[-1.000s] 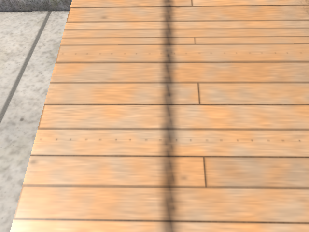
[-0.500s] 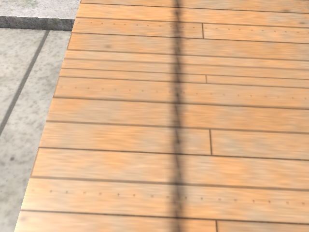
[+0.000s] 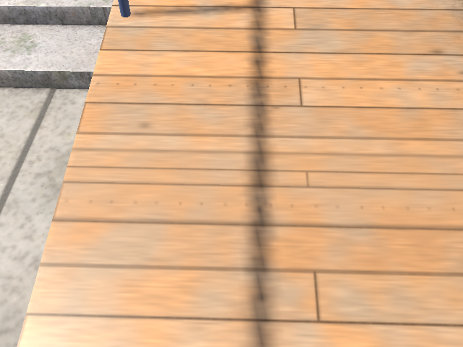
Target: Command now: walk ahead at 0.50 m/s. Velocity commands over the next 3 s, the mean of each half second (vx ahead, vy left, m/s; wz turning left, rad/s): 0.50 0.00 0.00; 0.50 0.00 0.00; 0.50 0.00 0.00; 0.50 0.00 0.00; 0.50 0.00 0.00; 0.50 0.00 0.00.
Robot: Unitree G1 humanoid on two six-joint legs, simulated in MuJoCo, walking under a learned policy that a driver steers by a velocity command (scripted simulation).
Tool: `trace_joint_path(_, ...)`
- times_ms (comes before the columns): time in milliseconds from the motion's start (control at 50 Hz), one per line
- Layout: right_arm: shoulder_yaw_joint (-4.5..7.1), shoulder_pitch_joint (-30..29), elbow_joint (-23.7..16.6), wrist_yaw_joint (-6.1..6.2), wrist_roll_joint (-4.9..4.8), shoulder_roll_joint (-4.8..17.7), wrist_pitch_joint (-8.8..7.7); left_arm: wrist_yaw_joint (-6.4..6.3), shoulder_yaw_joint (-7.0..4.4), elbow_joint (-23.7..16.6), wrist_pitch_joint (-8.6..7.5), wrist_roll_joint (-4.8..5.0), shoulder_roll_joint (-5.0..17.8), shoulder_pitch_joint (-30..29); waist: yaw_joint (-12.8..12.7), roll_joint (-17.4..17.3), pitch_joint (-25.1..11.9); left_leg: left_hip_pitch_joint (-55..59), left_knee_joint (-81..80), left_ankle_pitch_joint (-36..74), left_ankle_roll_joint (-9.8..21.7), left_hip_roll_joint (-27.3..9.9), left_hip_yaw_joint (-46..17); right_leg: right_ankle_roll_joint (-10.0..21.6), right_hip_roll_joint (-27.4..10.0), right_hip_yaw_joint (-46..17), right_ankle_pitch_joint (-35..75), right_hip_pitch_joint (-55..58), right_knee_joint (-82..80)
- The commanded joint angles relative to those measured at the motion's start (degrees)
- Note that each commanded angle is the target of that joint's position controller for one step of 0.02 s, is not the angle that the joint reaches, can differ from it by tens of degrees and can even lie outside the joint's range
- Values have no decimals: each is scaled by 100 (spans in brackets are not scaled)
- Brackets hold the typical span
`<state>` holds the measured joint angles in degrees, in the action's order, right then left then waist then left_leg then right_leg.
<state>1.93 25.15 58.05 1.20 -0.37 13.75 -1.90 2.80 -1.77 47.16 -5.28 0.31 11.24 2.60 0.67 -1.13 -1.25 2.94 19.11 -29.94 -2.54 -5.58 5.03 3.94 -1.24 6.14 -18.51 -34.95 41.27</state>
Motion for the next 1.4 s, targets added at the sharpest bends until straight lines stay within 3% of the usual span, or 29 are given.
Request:
trace_joint_path(20,-216,392,-603,-38,179,-343,-191,-48,-660,465,63,56,2189,2541,-672,1730,-1941,-3592,4928,609,329,523,-282,1308,-1768,-3839,-566,5367,-1331)
trace_joint_path(40,-79,307,-479,-115,-47,88,-404,-94,-534,421,51,-14,1723,2695,-865,1613,-2476,-4486,6192,-15,398,951,-1497,1599,-2253,-6093,-1664,5647,-2896)
trace_joint_path(60,105,-651,-782,-150,-283,685,-515,-138,-406,377,-14,3,1313,2136,-759,1139,-1285,-5193,6675,339,506,615,-1452,1205,-2153,-5151,-1364,4919,-2849)
trace_joint_path(100,88,-1416,-1037,-93,-135,573,-480,-113,-166,373,-46,-96,630,1321,-379,297,-423,-4798,6229,1340,688,-112,-1041,845,-1685,-3193,-203,3014,-2711)
trace_joint_path(140,96,-1010,-958,-110,-106,362,-284,-55,-58,517,-74,-186,253,1176,35,606,-223,-4139,5995,1782,798,-311,-1020,659,-1130,-2020,369,2188,-2850)
trace_joint_path(220,76,-1208,-1014,-114,-51,219,-99,-169,-88,690,-71,-118,606,1481,159,471,173,-4822,5695,2162,532,-308,-767,831,-1079,-1399,648,2035,-3340)
trace_joint_path(340,19,-2506,-1342,-169,-9,57,-163,-387,-94,753,42,-96,786,2095,-266,441,287,-5260,3803,2972,143,-209,-384,777,-1089,-970,1229,2761,-3510)
trace_joint_path(460,-13,-3183,-1590,-362,-94,72,-261,-410,-151,907,220,-41,918,2458,-388,814,611,-4638,2363,1961,431,165,137,699,-1429,-697,2061,3714,-3397)
trace_joint_path(520,235,-1649,-1198,-400,-20,591,-329,-457,-193,832,241,-41,1079,2091,510,1158,-256,-2459,1807,1535,822,780,487,490,-1199,-277,5156,3738,-1654)
trace_joint_path(540,438,-508,-776,-337,-11,1063,-338,-487,-176,684,204,-73,1027,2009,868,849,-971,-648,1619,1796,1006,446,-169,230,-921,-180,4731,2880,-312)
trace_joint_path(560,576,240,-665,-202,24,1677,-231,-415,-36,513,82,-201,530,2294,762,-536,-1848,1184,1332,1115,1522,-1017,-2445,-53,-354,-286,1999,1269,1597)
trace_joint_path(580,528,518,-536,-218,79,1612,-205,-313,-6,594,-119,56,133,2631,564,-1579,-2504,1959,-287,-1127,2270,-1797,-5394,-203,550,-1260,-1290,-300,3097)
trace_joint_path(600,413,129,-583,-169,77,1164,-266,-259,-180,530,-242,266,703,1918,607,-1014,-1418,1220,-723,-1503,1927,-1710,-5157,-168,220,-1601,-1133,-1145,4088)
trace_joint_path(620,311,-453,-644,-157,97,841,-306,-244,-210,312,-265,295,790,1333,489,-657,-634,307,-575,-856,1687,-1562,-4146,-87,-101,-1284,-639,-1467,4299)
trace_joint_path(640,227,-934,-717,-174,125,604,-360,-292,-198,232,-221,229,746,1072,233,-153,-361,-601,-637,39,1535,-1349,-3221,-47,-423,-1105,-41,-1124,4045)
trace_joint_path(680,113,-1333,-609,-206,242,277,-424,-374,-246,279,-39,172,595,1280,-230,-243,-97,-1608,-838,718,1293,-875,-2109,-1,-670,-1081,560,-488,3626)
trace_joint_path(800,133,-630,-332,-71,146,629,-344,-423,-235,87,205,48,447,791,-187,-370,321,-1667,-1291,1324,1445,-778,-1172,-438,-729,-741,1379,-1426,2959)
trace_joint_path(980,234,92,-266,-3,13,992,-130,-110,-58,-355,13,56,286,-664,152,-404,580,-375,-1399,2225,1353,-1171,-614,-399,-409,-201,1096,-1110,646)
trace_joint_path(1040,246,-57,-259,-22,-43,984,-65,-21,-118,-314,8,-65,424,-143,-230,-806,390,-156,-676,3767,1215,-1213,-272,-68,-41,152,81,-112,290)
trace_joint_path(1060,187,-262,-288,-29,15,835,-65,-3,-257,-123,44,-1,662,596,-652,-1031,20,-364,177,5062,1073,-1050,-85,92,221,290,120,959,81)
trace_joint_path(1080,114,-419,-373,-1,9,668,-68,11,-497,227,55,25,1176,1638,-1103,-849,-585,-812,1627,5840,834,-674,188,287,281,94,491,2431,-256)
trace_joint_path(1100,-17,-146,-576,23,105,357,-101,-40,-656,393,76,-11,1883,2436,-1122,587,-1466,-2457,3911,3803,549,-233,149,785,-1058,-2005,89,4333,-613)
trace_joint_path(1120,-163,473,-573,-92,101,-352,-300,-86,-612,396,131,43,2024,2605,-674,1913,-2460,-4014,5418,-330,366,868,-891,1516,-2146,-5068,-1163,5679,-2155)
trace_joint_path(1140,61,-263,-653,-137,-211,387,-440,-130,-481,365,94,42,1535,2394,-804,1410,-1932,-4914,6346,-44,419,780,-1435,1419,-2286,-5784,-2187,5232,-3107)
trace_joint_path(1160,121,-1139,-966,-143,-301,631,-487,-153,-357,358,35,51,1123,1896,-717,972,-804,-5477,6547,398,584,361,-1172,1113,-2135,-4864,-2150,4337,-2901)
trace_joint_path(1180,112,-1540,-1084,-110,-196,585,-470,-142,-226,344,5,-46,781,1455,-531,419,-382,-5226,6314,1054,683,-11,-1036,914,-1900,-3822,-1310,3327,-2807)
trace_joint_path(1220,140,-1120,-998,-85,-95,380,-294,-87,-94,439,-41,-193,354,1013,58,632,-165,-4392,5995,1816,773,-314,-999,648,-1302,-2381,-312,2140,-2933)
trace_joint_path(1280,114,-989,-928,-103,-98,167,-128,-124,-90,631,-55,-137,503,1285,204,568,42,-4600,5914,2112,675,-273,-793,744,-1087,-1546,326,1904,-3234)
trace_joint_path(1400,92,-2339,-1304,-144,22,139,-142,-359,-57,777,21,-128,669,2023,-190,407,283,-5532,4383,3097,210,-253,-494,770,-1070,-1080,1215,2597,-3440)
